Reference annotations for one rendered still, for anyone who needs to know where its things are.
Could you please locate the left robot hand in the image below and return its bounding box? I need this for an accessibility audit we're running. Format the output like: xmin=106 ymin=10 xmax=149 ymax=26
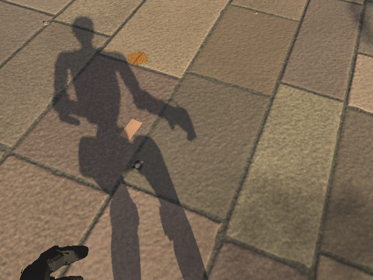
xmin=20 ymin=246 xmax=89 ymax=280

